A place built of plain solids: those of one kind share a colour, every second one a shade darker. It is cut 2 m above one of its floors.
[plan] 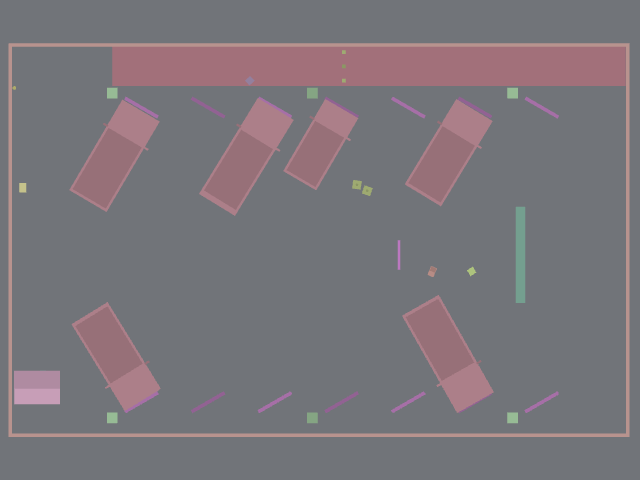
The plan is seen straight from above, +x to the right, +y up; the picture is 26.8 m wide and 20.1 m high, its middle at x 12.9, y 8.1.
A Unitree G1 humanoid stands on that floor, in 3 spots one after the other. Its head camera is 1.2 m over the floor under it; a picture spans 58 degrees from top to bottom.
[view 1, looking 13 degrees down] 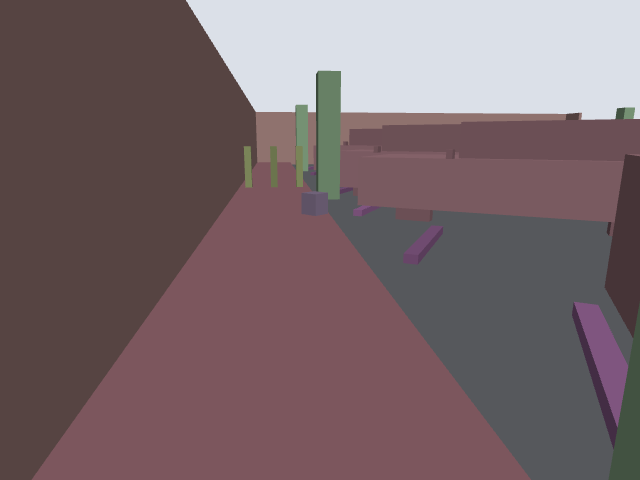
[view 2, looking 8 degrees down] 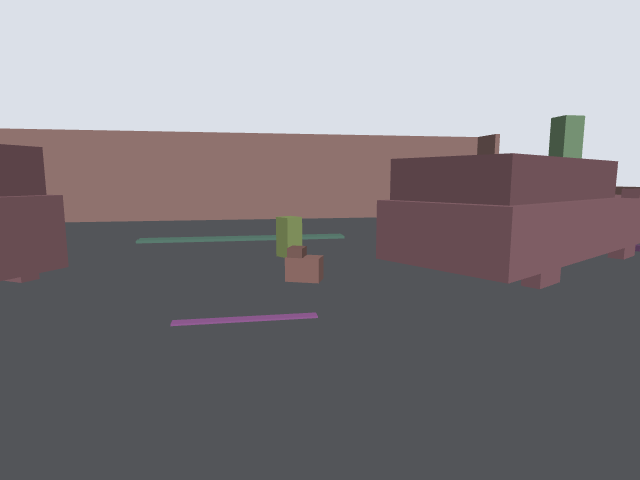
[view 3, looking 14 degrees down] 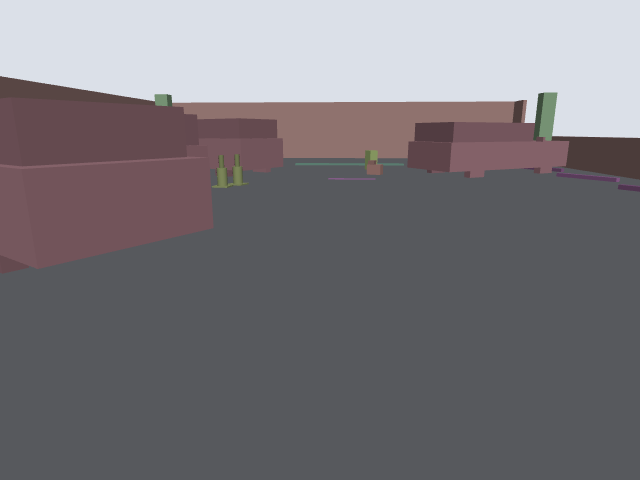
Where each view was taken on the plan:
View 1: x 3.50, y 15.37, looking -6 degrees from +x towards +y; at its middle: walkway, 4.85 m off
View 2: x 12.56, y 7.47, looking -10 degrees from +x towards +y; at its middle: ground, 8.62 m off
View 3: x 4.79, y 7.71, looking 3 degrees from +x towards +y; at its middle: ground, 4.96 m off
